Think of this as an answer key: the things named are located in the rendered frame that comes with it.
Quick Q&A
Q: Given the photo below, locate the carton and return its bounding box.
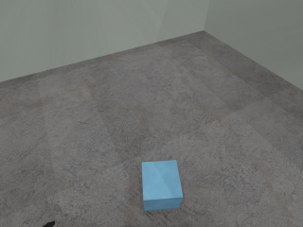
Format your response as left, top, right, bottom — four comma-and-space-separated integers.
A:
141, 160, 183, 211

